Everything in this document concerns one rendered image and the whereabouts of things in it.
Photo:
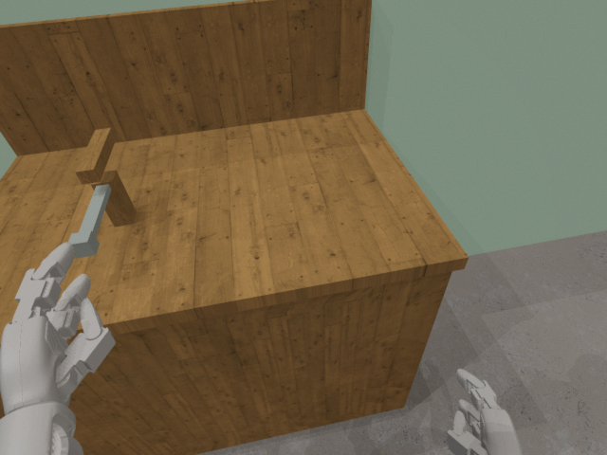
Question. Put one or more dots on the counter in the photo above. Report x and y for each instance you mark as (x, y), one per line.
(267, 264)

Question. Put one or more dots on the right robot hand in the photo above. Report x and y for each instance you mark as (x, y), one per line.
(492, 428)

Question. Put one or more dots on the robot left forearm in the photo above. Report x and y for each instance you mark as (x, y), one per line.
(44, 428)

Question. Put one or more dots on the tap lever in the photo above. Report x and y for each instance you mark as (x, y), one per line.
(85, 242)

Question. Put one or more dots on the left robot hand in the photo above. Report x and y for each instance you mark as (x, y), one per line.
(34, 343)

